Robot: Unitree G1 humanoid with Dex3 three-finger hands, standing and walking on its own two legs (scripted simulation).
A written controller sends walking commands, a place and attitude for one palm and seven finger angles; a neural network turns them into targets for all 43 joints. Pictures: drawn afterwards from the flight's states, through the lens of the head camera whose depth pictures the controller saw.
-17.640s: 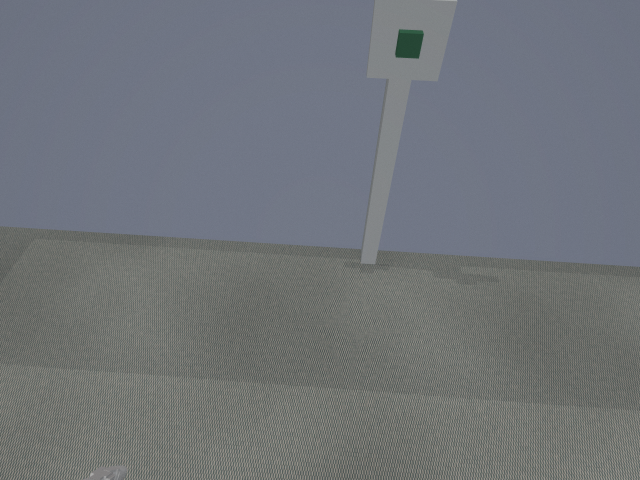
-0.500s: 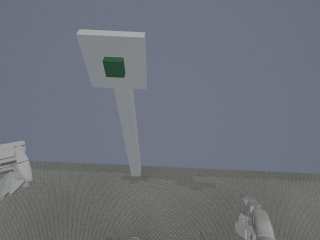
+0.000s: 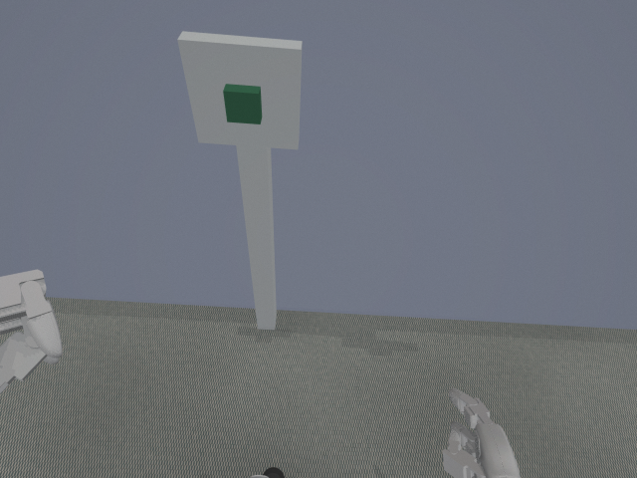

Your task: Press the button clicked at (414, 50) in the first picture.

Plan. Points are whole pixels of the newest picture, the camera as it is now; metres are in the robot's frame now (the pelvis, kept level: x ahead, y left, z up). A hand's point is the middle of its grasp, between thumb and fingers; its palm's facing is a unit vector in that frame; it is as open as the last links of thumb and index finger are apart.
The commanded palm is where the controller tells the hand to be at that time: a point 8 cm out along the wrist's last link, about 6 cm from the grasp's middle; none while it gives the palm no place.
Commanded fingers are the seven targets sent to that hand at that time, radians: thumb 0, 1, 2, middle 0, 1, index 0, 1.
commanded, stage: stop stepping back and stand still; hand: left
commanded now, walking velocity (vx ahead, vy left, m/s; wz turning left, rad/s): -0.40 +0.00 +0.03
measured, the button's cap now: (243, 103) +0.64 +0.18 +0.12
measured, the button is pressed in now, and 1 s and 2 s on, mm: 0 0 0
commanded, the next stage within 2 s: let the arm hang, fingers relaxed in 0.86 s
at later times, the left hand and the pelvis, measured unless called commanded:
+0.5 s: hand out of the picture +0.10 +0.25 +0.16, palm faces +0.38 -0.83 -0.41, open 3.1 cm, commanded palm +0.05 +0.29 +0.18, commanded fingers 0.00 0.90 0.90 -1.30 -1.50 -1.30 -1.50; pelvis -0.07 +0.01 +0.00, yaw +0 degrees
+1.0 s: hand out of the picture +0.11 +0.28 +0.13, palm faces +0.34 -0.83 -0.45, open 3.1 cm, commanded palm none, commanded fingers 0.00 0.90 0.90 -1.19 -1.38 -1.19 -1.38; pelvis -0.08 +0.04 +0.00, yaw +1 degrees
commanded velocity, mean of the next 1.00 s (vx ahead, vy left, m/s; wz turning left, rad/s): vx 0.07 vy -0.01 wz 0.00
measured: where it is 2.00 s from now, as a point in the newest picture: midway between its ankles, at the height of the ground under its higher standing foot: outside the picture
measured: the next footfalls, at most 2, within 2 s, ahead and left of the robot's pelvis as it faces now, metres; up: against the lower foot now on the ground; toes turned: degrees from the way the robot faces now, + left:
right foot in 0.02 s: -0.07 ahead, -0.07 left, +0.00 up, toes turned -1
left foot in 0.20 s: +0.06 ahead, +0.09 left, +0.00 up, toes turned -2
